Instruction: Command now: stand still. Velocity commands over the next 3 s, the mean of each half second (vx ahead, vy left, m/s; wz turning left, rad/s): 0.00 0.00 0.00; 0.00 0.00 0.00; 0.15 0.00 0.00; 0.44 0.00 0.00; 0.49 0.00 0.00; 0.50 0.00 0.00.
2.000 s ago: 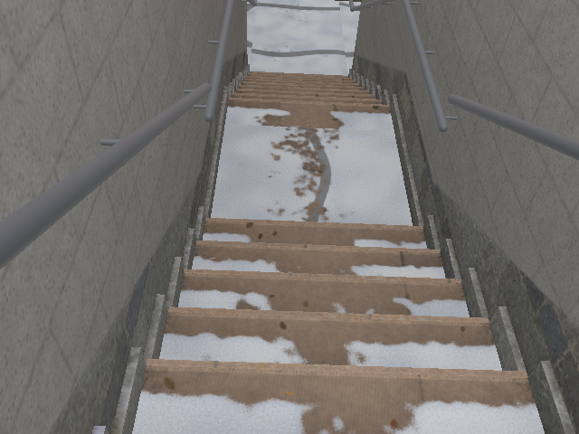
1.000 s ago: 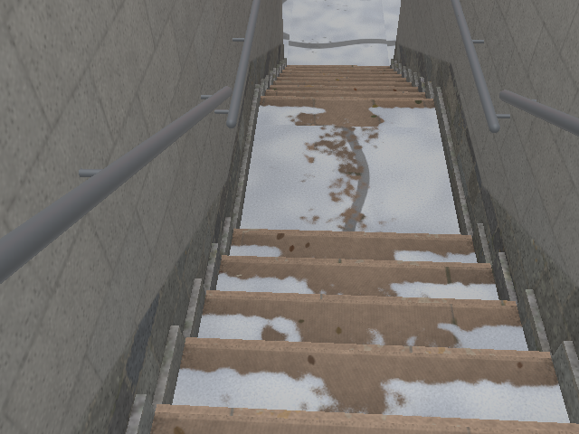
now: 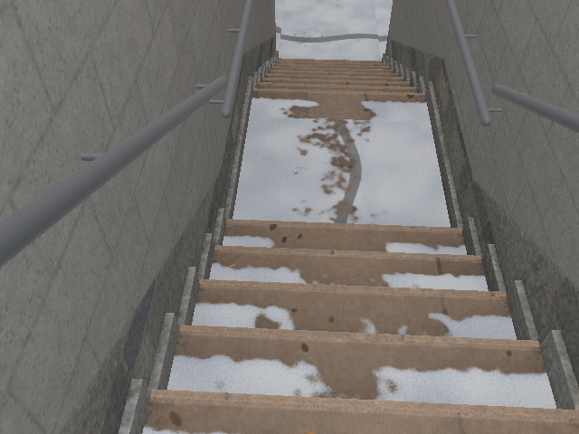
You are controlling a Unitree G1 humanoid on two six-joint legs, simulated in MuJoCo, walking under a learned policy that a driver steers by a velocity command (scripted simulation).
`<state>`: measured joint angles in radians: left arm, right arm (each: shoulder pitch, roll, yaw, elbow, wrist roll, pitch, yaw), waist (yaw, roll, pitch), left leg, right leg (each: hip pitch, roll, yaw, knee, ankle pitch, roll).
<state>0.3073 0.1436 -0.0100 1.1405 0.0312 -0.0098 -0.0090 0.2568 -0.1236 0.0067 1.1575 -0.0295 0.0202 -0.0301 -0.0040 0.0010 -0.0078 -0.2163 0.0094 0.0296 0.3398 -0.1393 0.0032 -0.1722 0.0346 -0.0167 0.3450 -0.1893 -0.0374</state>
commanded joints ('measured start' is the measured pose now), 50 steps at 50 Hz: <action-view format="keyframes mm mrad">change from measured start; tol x2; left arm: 1 52 75 7 -15 -3 -9 -1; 50 76 65 9 -7 -6 -28 12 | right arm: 1 64 -48 -1 -16 -1 10 6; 19 78 -48 14 0 7 -5 2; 20 110 -46 10 15 16 -10 -3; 27 120 -40 5 15 11 -9 -4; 50 120 -29 -1 30 12 -11 -10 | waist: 1 -15 10 43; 16 -7 16 59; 29 -13 9 28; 50 -10 12 57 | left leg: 1 4 70 -62 -49 -30 34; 3 0 68 -59 -42 -26 32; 5 30 67 -52 -27 41 29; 7 40 69 -54 -21 53 29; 18 -13 84 -78 -73 21 22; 27 26 81 -70 -61 32 14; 30 57 79 -61 -60 82 11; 50 32 74 -63 -78 40 8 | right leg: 1 -58 -78 84 -81 10 4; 7 -63 -101 99 -96 40 0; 20 10 -99 87 -72 65 4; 27 -22 -101 90 -86 62 8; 30 -13 -107 89 -92 93 8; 50 -24 -102 84 -94 57 13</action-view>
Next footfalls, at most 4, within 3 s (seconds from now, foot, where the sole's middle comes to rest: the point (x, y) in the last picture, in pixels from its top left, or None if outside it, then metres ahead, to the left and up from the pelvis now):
1.92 left None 0.31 0.01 -0.96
2.38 right None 0.64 -0.16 -1.13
2.96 left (297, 358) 0.98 0.00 -1.30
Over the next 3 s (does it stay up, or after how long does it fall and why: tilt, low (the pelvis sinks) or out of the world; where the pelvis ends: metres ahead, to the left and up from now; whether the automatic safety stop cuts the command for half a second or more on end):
stays up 0.85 -0.07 -0.51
